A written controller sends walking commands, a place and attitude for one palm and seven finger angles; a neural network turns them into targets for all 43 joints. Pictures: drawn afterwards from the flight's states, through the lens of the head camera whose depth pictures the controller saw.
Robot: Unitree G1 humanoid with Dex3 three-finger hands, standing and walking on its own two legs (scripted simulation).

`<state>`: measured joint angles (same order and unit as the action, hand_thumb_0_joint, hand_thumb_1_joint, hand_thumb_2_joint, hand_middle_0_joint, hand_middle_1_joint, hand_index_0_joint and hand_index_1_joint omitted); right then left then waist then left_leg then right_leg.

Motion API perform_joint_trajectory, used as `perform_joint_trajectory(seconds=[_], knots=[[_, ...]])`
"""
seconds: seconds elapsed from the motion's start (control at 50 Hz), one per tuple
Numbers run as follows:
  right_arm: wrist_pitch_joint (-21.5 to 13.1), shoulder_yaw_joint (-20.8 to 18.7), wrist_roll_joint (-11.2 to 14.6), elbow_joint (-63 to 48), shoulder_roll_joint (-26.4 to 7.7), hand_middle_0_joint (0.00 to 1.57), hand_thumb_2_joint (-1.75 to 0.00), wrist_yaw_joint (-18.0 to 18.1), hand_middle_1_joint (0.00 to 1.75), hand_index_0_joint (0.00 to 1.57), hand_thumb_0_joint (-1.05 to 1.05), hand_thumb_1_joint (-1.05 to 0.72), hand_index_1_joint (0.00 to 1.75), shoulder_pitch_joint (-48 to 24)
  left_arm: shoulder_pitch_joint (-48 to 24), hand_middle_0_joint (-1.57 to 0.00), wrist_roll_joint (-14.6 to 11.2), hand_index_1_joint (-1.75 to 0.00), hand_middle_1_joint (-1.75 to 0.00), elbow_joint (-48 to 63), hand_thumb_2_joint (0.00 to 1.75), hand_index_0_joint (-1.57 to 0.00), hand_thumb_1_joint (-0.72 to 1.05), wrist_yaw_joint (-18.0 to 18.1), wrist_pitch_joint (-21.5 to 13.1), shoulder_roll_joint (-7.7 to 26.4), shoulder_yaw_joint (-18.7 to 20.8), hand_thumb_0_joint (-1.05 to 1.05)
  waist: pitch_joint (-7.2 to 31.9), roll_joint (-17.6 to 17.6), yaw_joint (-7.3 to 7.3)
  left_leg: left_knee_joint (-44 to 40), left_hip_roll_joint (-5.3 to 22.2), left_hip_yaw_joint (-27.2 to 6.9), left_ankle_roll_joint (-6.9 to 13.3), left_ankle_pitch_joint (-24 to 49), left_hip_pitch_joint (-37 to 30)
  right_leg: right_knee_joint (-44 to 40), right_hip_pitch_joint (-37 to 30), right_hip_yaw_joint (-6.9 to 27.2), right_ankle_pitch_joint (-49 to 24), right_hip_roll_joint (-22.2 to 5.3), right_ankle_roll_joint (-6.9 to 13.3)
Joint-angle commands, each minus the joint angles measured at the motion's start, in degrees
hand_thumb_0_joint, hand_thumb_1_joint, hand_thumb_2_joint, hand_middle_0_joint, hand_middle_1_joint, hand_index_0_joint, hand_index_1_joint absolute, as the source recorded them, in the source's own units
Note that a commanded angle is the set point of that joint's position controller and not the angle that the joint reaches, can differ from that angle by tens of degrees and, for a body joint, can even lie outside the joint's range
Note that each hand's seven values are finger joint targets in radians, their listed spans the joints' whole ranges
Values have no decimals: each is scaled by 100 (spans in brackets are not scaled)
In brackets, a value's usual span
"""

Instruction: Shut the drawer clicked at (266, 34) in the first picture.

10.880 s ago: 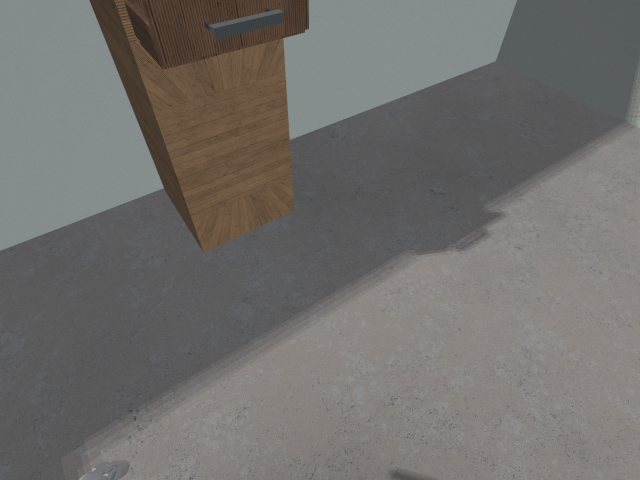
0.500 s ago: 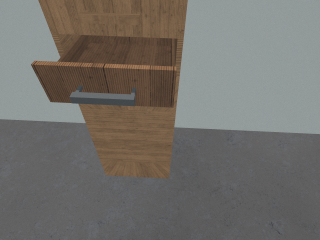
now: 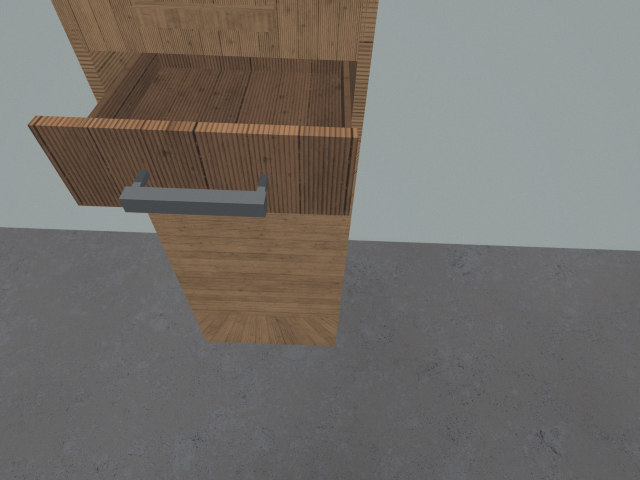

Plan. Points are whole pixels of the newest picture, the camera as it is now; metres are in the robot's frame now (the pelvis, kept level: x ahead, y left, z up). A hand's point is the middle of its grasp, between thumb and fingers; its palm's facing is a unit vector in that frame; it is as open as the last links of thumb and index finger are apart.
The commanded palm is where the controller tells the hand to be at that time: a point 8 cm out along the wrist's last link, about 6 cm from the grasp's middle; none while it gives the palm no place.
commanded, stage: come to a stop and stand still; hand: left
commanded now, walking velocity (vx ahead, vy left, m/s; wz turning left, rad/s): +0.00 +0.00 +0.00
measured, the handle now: (199, 190) +0.42 +0.18 +0.14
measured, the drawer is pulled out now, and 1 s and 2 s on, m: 0.19 0.19 0.19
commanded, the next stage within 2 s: look again from close up in 0.66 s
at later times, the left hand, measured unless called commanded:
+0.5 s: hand out of the picture -0.04 +0.16 -0.16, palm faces +0.04 -0.98 -0.20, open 7.2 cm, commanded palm none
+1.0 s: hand out of the picture -0.08 +0.16 -0.17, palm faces +0.05 -0.98 -0.21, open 7.3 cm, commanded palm none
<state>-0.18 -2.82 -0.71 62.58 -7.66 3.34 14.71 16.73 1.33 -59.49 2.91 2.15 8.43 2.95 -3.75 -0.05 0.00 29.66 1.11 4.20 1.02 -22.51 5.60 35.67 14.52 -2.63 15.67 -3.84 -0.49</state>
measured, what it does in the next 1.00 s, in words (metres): shifts its weight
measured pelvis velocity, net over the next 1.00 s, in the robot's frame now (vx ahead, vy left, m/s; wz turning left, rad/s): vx -0.05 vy -0.01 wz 0.01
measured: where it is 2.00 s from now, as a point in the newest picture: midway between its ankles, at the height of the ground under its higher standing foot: outside the picture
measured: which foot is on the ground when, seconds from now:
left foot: down 0.00-1.00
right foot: down 0.00-1.00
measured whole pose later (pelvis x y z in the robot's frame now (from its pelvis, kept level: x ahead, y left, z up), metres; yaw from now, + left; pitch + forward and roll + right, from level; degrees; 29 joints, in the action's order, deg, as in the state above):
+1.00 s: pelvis -0.05 -0.01 +0.00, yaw +1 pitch -1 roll +1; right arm -0.7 0.5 -1.0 60.3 -8.1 1.0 20.2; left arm 19.9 1.2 -64.4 1.8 -0.3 6.6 -0.7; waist 0.6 -2.5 0.0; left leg 29.7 -0.1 3.9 0.9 -17.7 10.7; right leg 30.8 16.7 -3.3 12.6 -5.1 -1.6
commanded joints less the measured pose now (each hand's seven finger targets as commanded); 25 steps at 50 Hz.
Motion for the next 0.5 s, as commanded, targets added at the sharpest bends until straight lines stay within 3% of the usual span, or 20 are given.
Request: perform_joint_trajectory(seconds=[0.0,0.04,0.06,0.08,0.12,0.16,0.18,0.28,0.34,0.42,0.48], knots=[[-9,-143,-44,-169,-761,20,-90,22,30,20,0,-90,30,311,452,-20,-6,-30,-30,289,90,-20,90,-57,-90,289,69,0,-32,-704,121,-363,1002,-706,409,4201,442,-544,-427,-56,-1056,34,106],[21,-118,13,-238,-590,20,-90,-25,30,20,0,-90,30,339,625,-20,2,-30,-30,189,90,-20,90,-29,-172,588,69,0,343,260,74,94,442,-243,28,2555,773,-735,-1003,519,-3308,-555,310],[46,-98,48,-240,-518,20,-90,-49,30,20,0,-90,30,377,503,-20,-21,-30,-30,181,90,-20,90,-28,-193,754,70,0,520,608,-2,118,299,-149,-72,1883,745,-767,-1043,601,-3744,-802,455],[64,-80,58,-217,-473,20,-90,-68,30,20,0,-90,30,403,356,-20,-37,-30,-30,212,90,-20,90,-27,-209,814,62,0,607,828,-43,65,275,-152,-99,1430,612,-888,-921,627,-3608,-885,520],[48,-28,31,-121,-465,20,-90,-106,30,20,0,-90,30,414,21,-20,-70,-30,-30,251,90,-20,90,-36,-211,763,-4,0,427,503,-103,-404,367,-276,-81,1575,370,-1002,-572,424,-2610,-668,384],[-14,17,-7,-44,-570,20,-90,-130,30,20,0,-90,30,291,-100,-20,-72,-30,-30,211,90,-20,90,-48,-204,631,-60,0,198,32,-15,-800,549,-442,-27,2157,488,-978,-638,203,-2051,-351,152],[-27,33,-1,-22,-604,20,-90,-141,30,20,0,-90,30,220,-81,-20,-67,-30,-30,173,90,-20,90,-48,-208,629,-76,0,112,-7,30,-883,564,-465,-23,2106,592,-1045,-725,191,-1857,-309,99],[-18,85,8,101,-582,20,-90,-177,30,20,0,-90,30,219,-21,-20,-59,-30,-30,-11,90,-20,90,-55,-226,588,-127,0,-242,110,49,-1242,494,-475,-37,1022,783,-1531,-565,296,-771,-287,41],[2,87,-9,140,-559,20,-90,-193,30,20,0,-90,30,284,75,-20,-50,-30,-30,-59,90,-20,90,-52,-222,553,-125,0,-329,-67,61,-1398,456,-515,-26,474,946,-1671,-496,325,-313,-251,22],[15,92,-9,167,-539,20,-90,-202,30,20,0,-90,30,444,208,-20,-43,-30,-30,-109,90,-20,90,-53,-235,524,-136,0,-317,60,40,-1424,434,-512,-6,235,1006,-1779,-413,355,-24,-250,10],[8,92,-4,183,-485,20,-90,-199,30,20,0,-90,30,570,343,-20,-42,-30,-30,-166,90,-20,90,-52,-268,483,-138,0,-212,151,9,-1286,386,-425,-10,463,870,-1816,-337,396,-24,-284,30]])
